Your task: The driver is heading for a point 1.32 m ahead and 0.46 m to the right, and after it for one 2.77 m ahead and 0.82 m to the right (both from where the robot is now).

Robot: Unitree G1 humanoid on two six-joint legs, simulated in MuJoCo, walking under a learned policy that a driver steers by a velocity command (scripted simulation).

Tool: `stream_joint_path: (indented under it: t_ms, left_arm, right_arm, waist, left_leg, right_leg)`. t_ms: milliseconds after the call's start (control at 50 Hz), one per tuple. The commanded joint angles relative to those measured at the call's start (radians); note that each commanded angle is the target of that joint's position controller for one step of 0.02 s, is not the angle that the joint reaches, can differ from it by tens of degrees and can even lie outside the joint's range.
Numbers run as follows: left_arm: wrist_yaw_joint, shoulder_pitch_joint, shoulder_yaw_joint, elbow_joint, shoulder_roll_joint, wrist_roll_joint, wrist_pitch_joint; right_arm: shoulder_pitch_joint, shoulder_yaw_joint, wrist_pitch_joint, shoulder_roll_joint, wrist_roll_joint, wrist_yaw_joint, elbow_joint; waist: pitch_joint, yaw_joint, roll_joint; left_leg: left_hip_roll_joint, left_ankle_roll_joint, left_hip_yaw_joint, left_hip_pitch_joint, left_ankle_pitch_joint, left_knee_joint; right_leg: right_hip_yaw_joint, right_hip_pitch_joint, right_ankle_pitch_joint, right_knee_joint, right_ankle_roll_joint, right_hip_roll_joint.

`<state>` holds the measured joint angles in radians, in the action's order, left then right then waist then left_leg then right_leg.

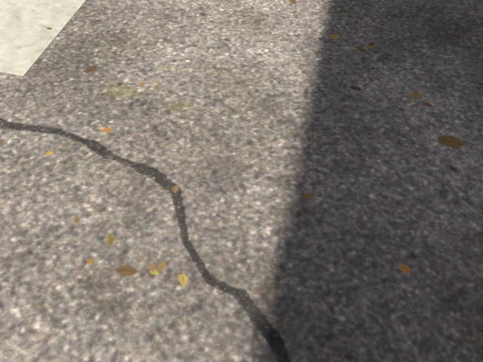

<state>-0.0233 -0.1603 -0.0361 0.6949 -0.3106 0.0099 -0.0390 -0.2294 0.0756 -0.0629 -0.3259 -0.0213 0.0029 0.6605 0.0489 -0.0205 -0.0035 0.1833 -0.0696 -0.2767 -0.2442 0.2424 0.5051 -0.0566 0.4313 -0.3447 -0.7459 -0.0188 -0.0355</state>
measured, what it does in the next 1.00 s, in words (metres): walks ahead, turning right: right foot, then left foot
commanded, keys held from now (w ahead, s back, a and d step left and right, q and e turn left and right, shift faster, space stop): e+shift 0.30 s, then w+e+shift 0.48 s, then w+q+shift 0.22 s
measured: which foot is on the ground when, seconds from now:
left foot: down 0.00-0.06, up 0.08-0.40, down 0.42-0.90, up 0.92-1.00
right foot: up 0.00-0.04, down 0.06-0.42, up 0.44-0.90, down 0.92-1.00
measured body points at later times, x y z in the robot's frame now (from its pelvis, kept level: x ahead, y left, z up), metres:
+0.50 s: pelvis +0.03 +0.00 +0.01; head +0.05 +0.00 +0.45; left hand +0.25 +0.23 -0.10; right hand +0.02 -0.31 -0.10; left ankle +0.03 +0.10 -0.74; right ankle +0.02 -0.12 -0.69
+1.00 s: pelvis +0.24 -0.22 -0.03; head +0.28 -0.24 +0.42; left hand +0.55 -0.17 -0.13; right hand +0.01 -0.35 -0.15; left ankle +0.13 +0.05 -0.61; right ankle +0.25 -0.30 -0.74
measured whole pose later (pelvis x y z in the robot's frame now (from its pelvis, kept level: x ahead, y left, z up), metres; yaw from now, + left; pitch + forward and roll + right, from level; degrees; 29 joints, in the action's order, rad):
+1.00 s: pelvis +0.24 -0.22 -0.03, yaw -38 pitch +2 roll -1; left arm 0.04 -0.07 -0.02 0.70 -0.26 0.06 0.04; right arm -0.55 0.00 0.07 -0.21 0.02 0.00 0.96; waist 0.05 -0.09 -0.02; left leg -0.08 -0.08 -0.01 -0.13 0.34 1.21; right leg 0.13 0.46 -0.30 -0.72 0.11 -0.04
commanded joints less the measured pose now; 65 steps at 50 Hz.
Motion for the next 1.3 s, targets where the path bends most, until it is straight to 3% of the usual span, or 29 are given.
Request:
stream_joint_path:
  t_ms: [20, 40, 60, 80, 100, 220, 300, 360, 400, 420, 440, 460, 480, 540, 720, 800, 840, 880, 900, 920, 940, 960, 980, 1000, 1060, 1120, 1200, 1240, 1300]
  left_arm:
    - [0.001, -0.033, -0.005, -0.043, -0.046, -0.006, 0.015]
    - [0.001, -0.038, 0.010, -0.034, -0.009, 0.001, 0.020]
    - [-0.004, 0.002, 0.010, -0.038, -0.046, 0.015, 0.027]
    - [-0.001, 0.063, -0.009, -0.072, -0.162, 0.015, 0.030]
    - [0.013, -0.004, -0.020, -0.040, -0.172, 0.010, 0.025]
    - [0.030, -0.057, -0.071, -0.011, -0.182, -0.009, 0.005]
    - [0.037, -0.085, -0.092, -0.011, -0.168, -0.004, -0.007]
    - [0.052, -0.037, -0.108, -0.026, -0.185, 0.006, -0.019]
    - [0.048, 0.153, -0.101, -0.088, -0.143, 0.011, -0.021]
    - [0.033, 0.072, -0.089, -0.072, -0.067, -0.002, -0.014]
    - [0.029, 0.060, -0.067, -0.110, -0.031, -0.004, 0.001]
    - [0.040, 0.095, -0.081, -0.108, -0.121, 0.009, 0.009]
    - [0.061, 0.082, -0.087, -0.101, -0.135, 0.009, 0.013]
    - [0.105, 0.005, -0.079, -0.068, -0.117, 0.027, 0.006]
    - [0.138, 0.246, -0.046, -0.136, -0.082, 0.028, 0.011]
    - [0.152, 0.370, -0.007, -0.188, -0.029, 0.029, 0.028]
    - [0.139, 0.335, 0.015, -0.182, 0.003, 0.031, 0.040]
    - [0.107, 0.154, -0.005, -0.132, -0.048, 0.040, 0.044]
    - [0.086, -0.075, -0.028, -0.067, -0.094, 0.039, 0.049]
    - [0.064, -0.297, -0.057, 0.001, -0.155, 0.049, 0.059]
    - [0.043, -0.304, -0.079, 0.022, -0.265, 0.071, 0.072]
    - [0.036, -0.348, -0.086, 0.005, -0.270, 0.049, 0.078]
    - [0.030, -0.278, -0.076, 0.054, -0.224, 0.051, 0.086]
    - [0.032, -0.222, -0.060, 0.068, -0.160, 0.049, 0.099]
    - [0.031, -0.127, -0.019, 0.085, -0.016, 0.030, 0.130]
    - [0.034, -0.114, -0.009, 0.110, 0.006, 0.002, 0.164]
    - [0.010, -0.039, -0.002, 0.102, 0.012, -0.011, 0.165]
    - [-0.013, -0.077, -0.017, 0.101, -0.054, -0.024, 0.173]
    - [-0.019, 0.025, -0.042, 0.062, -0.115, -0.047, 0.153]
  right_arm:
    - [0.015, -0.002, 0.011, -0.069, 0.003, -0.012, -0.039]
    - [0.016, -0.023, 0.015, -0.033, 0.007, -0.020, -0.025]
    - [-0.045, -0.032, 0.021, -0.013, -0.009, -0.023, -0.006]
    - [-0.126, -0.018, 0.023, -0.053, -0.013, -0.024, -0.002]
    - [-0.073, -0.005, 0.016, -0.107, -0.006, -0.034, 0.006]
    - [0.043, -0.012, 0.025, -0.063, 0.005, -0.019, -0.017]
    - [0.089, -0.022, 0.032, -0.044, 0.012, -0.030, -0.033]
    - [0.020, -0.024, 0.052, -0.057, 0.007, -0.022, -0.020]
    - [-0.196, -0.011, 0.063, -0.088, 0.012, -0.045, 0.052]
    - [-0.189, 0.012, 0.075, -0.185, 0.016, -0.064, 0.065]
    - [-0.055, 0.024, 0.081, -0.266, -0.014, -0.063, 0.002]
    - [0.027, 0.014, 0.085, -0.210, -0.025, -0.057, -0.007]
    - [0.055, -0.005, 0.096, -0.150, -0.021, -0.049, -0.013]
    - [0.013, -0.014, 0.127, -0.134, -0.010, -0.035, 0.002]
    - [-0.261, -0.014, 0.166, -0.097, -0.020, -0.010, 0.117]
    - [-0.335, -0.026, 0.175, -0.064, -0.028, -0.018, 0.183]
    - [-0.323, -0.034, 0.173, -0.072, -0.028, -0.022, 0.220]
    - [-0.311, -0.026, 0.158, -0.154, -0.017, -0.031, 0.255]
    - [-0.292, -0.021, 0.150, -0.193, -0.006, -0.033, 0.263]
    - [-0.223, -0.023, 0.153, -0.188, 0.013, -0.027, 0.247]
    - [-0.300, -0.064, 0.158, 0.024, 0.034, 0.009, 0.188]
    - [-0.218, -0.034, 0.174, -0.083, 0.058, 0.004, 0.157]
    - [-0.104, -0.019, 0.172, -0.102, 0.063, -0.002, 0.127]
    - [-0.124, -0.031, 0.171, -0.052, 0.054, 0.001, 0.134]
    - [-0.242, -0.035, 0.108, 0.028, 0.014, 0.024, 0.222]
    - [-0.183, -0.028, 0.076, 0.062, 0.009, 0.026, 0.194]
    - [-0.077, -0.047, 0.093, 0.090, 0.014, 0.049, 0.152]
    - [-0.111, -0.042, 0.093, 0.067, -0.001, 0.061, 0.159]
    - [-0.470, 0.019, 0.067, -0.074, -0.024, 0.034, 0.235]
  waist:
    - [-0.114, 0.019, 0.113]
    - [-0.108, 0.036, 0.086]
    - [-0.095, -0.009, -0.032]
    - [-0.073, -0.070, -0.164]
    - [-0.077, -0.019, -0.183]
    - [-0.066, 0.014, -0.126]
    - [-0.102, 0.045, -0.152]
    - [-0.137, 0.001, -0.190]
    - [-0.043, -0.157, -0.155]
    - [-0.052, -0.118, 0.138]
    - [-0.059, -0.064, 0.250]
    - [-0.019, -0.014, 0.093]
    - [-0.017, 0.011, 0.077]
    - [0.000, 0.017, 0.122]
    - [0.133, -0.101, 0.093]
    - [0.181, -0.117, 0.081]
    - [0.154, -0.061, 0.091]
    - [0.014, 0.070, 0.161]
    - [-0.110, 0.187, 0.177]
    - [-0.214, 0.318, 0.167]
    - [-0.380, 0.177, -0.126]
    - [-0.502, 0.236, -0.012]
    - [-0.272, 0.185, 0.017]
    - [-0.121, 0.123, 0.018]
    - [0.004, 0.000, -0.027]
    - [0.075, -0.055, -0.063]
    - [0.083, -0.066, -0.101]
    - [-0.004, -0.071, -0.088]
    - [-0.196, -0.258, -0.103]
  left_leg:
    - [-0.282, -0.080, -0.176, 0.000, -0.423, -0.072]
    - [-0.257, -0.036, -0.151, -0.041, -0.268, -0.084]
    - [-0.199, 0.008, -0.068, -0.067, -0.063, -0.012]
    - [-0.083, 0.044, 0.072, -0.106, 0.164, 0.068]
    - [-0.082, 0.047, 0.138, -0.052, 0.221, 0.064]
    - [-0.082, 0.105, 0.182, -0.207, 0.219, 0.355]
    - [-0.079, 0.112, 0.187, -0.208, 0.214, 0.276]
    - [-0.056, 0.073, 0.207, 0.028, 0.271, 0.106]
    - [-0.069, 0.035, 0.268, 0.411, 0.103, -0.242]
    - [-0.296, 0.031, 0.060, 0.510, 0.247, -0.315]
    - [-0.593, -0.052, -0.368, 0.366, 0.536, -0.407]
    - [-0.588, -0.079, -0.337, 0.238, 0.566, -0.385]
    - [-0.531, -0.068, -0.247, 0.194, 0.517, -0.373]
    - [-0.420, -0.028, 0.000, 0.189, 0.366, -0.387]
    - [-0.437, -0.002, 0.283, 0.340, 0.109, -0.421]
    - [-0.443, 0.009, 0.406, 0.368, -0.205, -0.431]
    - [-0.450, -0.006, 0.474, 0.317, -0.701, -0.402]
    - [-0.493, -0.048, 0.487, 0.318, -1.367, -0.140]
    - [-0.505, -0.061, 0.461, 0.241, -1.404, 0.104]
    - [-0.455, -0.053, 0.448, 0.005, -1.145, 0.427]
    - [-0.259, -0.025, 0.373, -0.404, 0.194, 0.852]
    - [-0.186, -0.054, 0.145, -0.448, 0.177, 1.006]
    - [-0.239, -0.058, 0.149, -0.512, 0.033, 0.992]
    - [-0.283, -0.052, 0.189, -0.491, -0.017, 0.923]
    - [-0.332, -0.021, 0.202, -0.346, -0.055, 0.818]
    - [-0.292, 0.006, 0.278, -0.373, -0.066, 0.742]
    - [-0.187, 0.002, 0.454, -0.250, -0.341, 0.328]
    - [-0.117, -0.008, 0.520, -0.098, -0.439, 0.184]
    - [-0.084, -0.102, 0.425, 0.297, -0.376, 0.165]
  right_leg:
    - [0.028, -0.227, 0.071, 0.203, 0.034, 0.027]
    - [-0.005, -0.338, 0.188, 0.387, 0.048, 0.042]
    - [-0.190, -0.376, 0.202, 0.462, 0.068, 0.138]
    - [-0.402, -0.338, 0.371, 0.468, 0.142, 0.301]
    - [-0.486, -0.247, 0.380, 0.478, 0.237, 0.333]
    - [-0.415, -0.295, 0.293, 0.442, 0.193, 0.157]
    - [-0.466, -0.317, 0.235, 0.437, 0.206, 0.126]
    - [-0.528, -0.129, -0.316, 0.516, 0.188, 0.085]
    - [-0.389, 0.217, -0.299, 0.461, 0.031, -0.061]
    - [-0.221, 0.358, -0.314, 0.098, 0.002, -0.154]
    - [-0.134, 0.455, -0.156, -0.140, 0.000, -0.146]
    - [-0.130, 0.432, -0.006, -0.254, 0.006, -0.018]
    - [-0.117, 0.405, 0.061, -0.312, 0.011, -0.009]
    - [-0.044, 0.417, 0.148, -0.468, 0.006, 0.021]
    - [0.042, 0.604, 0.232, -0.400, 0.036, 0.083]
    - [0.155, 0.534, 0.176, -0.204, 0.099, 0.088]
    - [0.212, 0.289, 0.108, -0.036, 0.168, 0.018]
    - [0.256, -0.034, -0.005, -0.007, 0.214, -0.096]
    - [0.203, -0.309, -0.019, 0.044, 0.236, -0.107]
    - [0.047, -0.658, 0.031, 0.159, 0.264, 0.005]
    - [-0.429, -1.010, -0.309, 0.239, 0.284, 0.395]
    - [-0.737, -0.936, -0.311, 0.408, 0.258, 0.487]
    - [-0.534, -0.753, -0.173, 0.430, 0.214, 0.419]
    - [-0.394, -0.570, -0.040, 0.464, 0.209, 0.397]
    - [-0.080, -0.304, 0.189, 0.557, 0.135, 0.284]
    - [0.166, -0.252, 0.869, 0.541, 0.071, 0.235]
    - [0.379, -0.202, 0.944, 0.494, 0.036, 0.109]
    - [0.372, -0.268, 1.144, 0.346, 0.032, 0.155]
    - [0.297, -0.215, 1.145, -0.164, -0.003, 0.224]
Keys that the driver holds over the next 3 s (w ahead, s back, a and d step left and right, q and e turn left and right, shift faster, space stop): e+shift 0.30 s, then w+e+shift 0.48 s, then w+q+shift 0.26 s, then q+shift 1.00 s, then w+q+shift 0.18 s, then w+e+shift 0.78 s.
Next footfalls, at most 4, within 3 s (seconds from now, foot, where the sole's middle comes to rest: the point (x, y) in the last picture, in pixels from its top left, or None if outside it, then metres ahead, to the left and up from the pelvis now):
0.06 right None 0.08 -0.11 -0.77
0.42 left None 0.07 0.09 -0.77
0.92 right None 0.27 -0.33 -0.77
1.32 left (405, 295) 0.64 -0.47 -0.77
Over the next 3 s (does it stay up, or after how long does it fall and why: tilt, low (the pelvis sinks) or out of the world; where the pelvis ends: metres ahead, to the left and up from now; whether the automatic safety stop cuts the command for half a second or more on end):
stays up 1.01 -0.37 -0.04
